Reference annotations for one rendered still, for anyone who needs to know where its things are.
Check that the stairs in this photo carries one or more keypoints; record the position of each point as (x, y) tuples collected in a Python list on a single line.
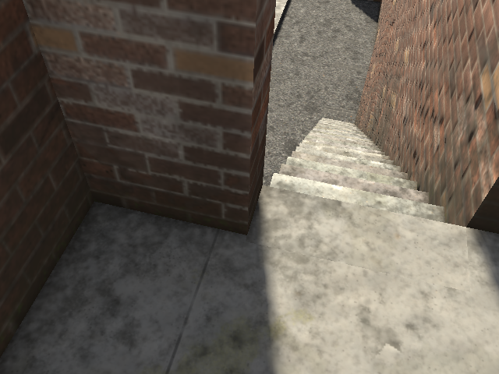
[(336, 160)]

